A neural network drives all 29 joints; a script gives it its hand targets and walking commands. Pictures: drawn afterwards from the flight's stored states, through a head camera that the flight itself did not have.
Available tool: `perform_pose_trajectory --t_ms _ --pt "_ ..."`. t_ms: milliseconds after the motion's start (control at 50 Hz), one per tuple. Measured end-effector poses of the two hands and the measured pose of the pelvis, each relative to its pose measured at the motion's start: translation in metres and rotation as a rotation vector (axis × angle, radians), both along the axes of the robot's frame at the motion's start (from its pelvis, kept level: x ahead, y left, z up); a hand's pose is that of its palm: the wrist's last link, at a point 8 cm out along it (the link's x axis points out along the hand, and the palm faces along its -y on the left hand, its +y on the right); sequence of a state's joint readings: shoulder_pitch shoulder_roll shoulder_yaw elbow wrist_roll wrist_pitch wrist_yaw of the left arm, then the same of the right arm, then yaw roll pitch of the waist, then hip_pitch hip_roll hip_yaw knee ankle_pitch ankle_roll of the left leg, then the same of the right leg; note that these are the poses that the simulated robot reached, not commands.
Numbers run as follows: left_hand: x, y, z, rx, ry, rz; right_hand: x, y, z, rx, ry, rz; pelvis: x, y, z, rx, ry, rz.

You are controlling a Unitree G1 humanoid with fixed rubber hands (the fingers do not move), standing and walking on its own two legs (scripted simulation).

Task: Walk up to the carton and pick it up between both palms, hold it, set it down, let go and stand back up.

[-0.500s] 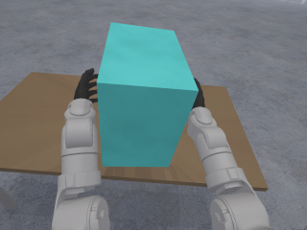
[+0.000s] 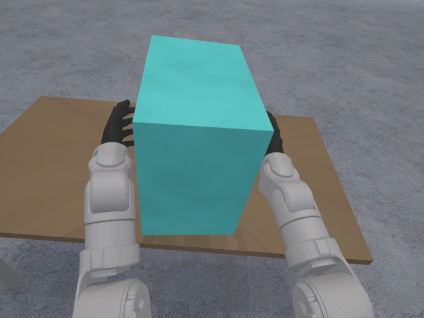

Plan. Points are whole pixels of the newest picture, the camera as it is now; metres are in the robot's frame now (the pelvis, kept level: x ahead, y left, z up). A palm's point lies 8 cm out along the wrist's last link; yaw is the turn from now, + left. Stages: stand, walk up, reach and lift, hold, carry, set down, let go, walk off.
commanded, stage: hold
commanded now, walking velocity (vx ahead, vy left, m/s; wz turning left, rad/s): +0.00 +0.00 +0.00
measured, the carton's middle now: (193, 135) +0.44 +0.02 +0.14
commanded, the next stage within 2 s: none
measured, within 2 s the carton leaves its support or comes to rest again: neither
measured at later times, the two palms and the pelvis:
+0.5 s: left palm (114, 146) +0.36 +0.15 +0.19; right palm (270, 152) +0.35 -0.12 +0.17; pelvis +0.00 +0.00 +0.00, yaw +0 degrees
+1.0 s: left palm (118, 146) +0.36 +0.15 +0.19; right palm (274, 150) +0.35 -0.13 +0.17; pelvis -0.01 +0.00 +0.00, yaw +0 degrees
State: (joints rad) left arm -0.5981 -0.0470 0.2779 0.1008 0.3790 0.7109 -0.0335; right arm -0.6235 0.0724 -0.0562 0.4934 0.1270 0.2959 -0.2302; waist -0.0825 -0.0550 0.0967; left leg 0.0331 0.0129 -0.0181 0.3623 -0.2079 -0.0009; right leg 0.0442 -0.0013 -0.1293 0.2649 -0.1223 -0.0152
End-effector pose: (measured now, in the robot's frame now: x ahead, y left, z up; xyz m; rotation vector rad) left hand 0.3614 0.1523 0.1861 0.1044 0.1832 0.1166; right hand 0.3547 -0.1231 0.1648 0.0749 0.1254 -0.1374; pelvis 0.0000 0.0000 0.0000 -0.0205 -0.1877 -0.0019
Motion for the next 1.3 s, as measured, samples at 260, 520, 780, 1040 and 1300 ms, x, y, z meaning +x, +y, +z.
perform_pose_trajectory --t_ms 260,520,780,1040,1300 --pt "0.0 -0.001 0.001 0.01 -0.018 -0.003 0.0 -0.001 0.0 -0.001 -0.023 -0.002 0.005 0.005 0.0 -0.004 -0.004 -0.008" --pt "-0.006 0.0 0.001 -0.001 -0.021 0.004 -0.004 0.0 0.003 -0.006 -0.029 0.004 0.002 0.004 -0.001 -0.005 -0.014 -0.007" --pt "-0.006 -0.004 -0.001 -0.008 -0.004 0.001 -0.005 -0.004 0.003 -0.01 -0.016 -0.001 -0.006 -0.001 -0.001 0.002 -0.001 -0.007" --pt "-0.004 -0.006 0.001 -0.015 -0.001 0.005 -0.002 -0.006 0.007 -0.01 -0.016 0.002 -0.007 -0.005 -0.001 0.006 0.003 -0.004" --pt "-0.002 -0.002 -0.002 0.001 0.006 -0.002 -0.002 -0.002 0.0 -0.001 -0.011 -0.003 -0.003 -0.003 0.0 0.003 0.001 -0.003"
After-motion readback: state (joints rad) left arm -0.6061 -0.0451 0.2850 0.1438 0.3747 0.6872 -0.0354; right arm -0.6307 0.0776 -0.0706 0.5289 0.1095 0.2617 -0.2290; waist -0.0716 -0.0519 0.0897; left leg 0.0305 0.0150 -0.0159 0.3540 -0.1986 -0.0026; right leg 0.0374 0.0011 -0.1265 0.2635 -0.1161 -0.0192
